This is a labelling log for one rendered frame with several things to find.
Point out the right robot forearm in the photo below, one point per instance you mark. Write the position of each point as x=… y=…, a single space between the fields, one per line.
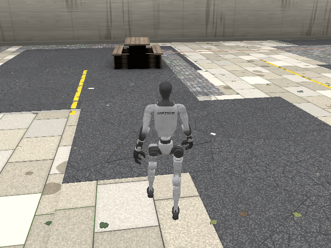
x=188 y=135

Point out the right robot hand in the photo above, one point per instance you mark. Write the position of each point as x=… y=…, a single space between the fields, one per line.
x=186 y=142

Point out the left robot forearm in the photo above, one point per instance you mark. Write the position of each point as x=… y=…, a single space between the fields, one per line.
x=141 y=140

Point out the robot right upper arm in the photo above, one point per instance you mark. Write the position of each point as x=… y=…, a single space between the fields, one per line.
x=184 y=117

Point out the robot left upper arm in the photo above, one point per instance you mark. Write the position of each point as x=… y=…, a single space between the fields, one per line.
x=147 y=117

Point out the left robot hand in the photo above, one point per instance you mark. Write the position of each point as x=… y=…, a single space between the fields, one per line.
x=136 y=157

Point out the left robot shin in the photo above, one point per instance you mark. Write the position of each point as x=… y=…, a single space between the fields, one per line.
x=151 y=176

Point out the right robot thigh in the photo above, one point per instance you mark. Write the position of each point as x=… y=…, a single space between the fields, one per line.
x=177 y=163

